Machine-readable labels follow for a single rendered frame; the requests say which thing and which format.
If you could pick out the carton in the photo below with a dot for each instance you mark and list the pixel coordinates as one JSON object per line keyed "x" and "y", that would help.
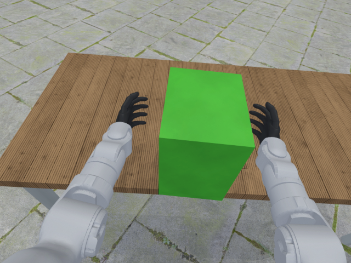
{"x": 205, "y": 136}

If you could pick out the robot right upper arm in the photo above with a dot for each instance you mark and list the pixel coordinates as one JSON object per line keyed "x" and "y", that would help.
{"x": 305, "y": 243}

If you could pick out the table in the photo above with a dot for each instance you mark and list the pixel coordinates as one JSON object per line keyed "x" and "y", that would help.
{"x": 86, "y": 93}

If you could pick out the robot left upper arm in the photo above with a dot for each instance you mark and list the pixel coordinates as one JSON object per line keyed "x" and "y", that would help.
{"x": 73, "y": 231}

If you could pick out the left robot hand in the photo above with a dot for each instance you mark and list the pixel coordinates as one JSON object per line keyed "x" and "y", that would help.
{"x": 126, "y": 114}

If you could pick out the right robot forearm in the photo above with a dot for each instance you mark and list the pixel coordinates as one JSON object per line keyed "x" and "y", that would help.
{"x": 290, "y": 203}

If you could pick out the right robot hand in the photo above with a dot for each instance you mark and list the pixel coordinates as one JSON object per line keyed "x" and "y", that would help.
{"x": 270, "y": 126}

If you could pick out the left robot forearm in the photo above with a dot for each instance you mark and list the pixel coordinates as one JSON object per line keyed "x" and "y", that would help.
{"x": 95, "y": 182}

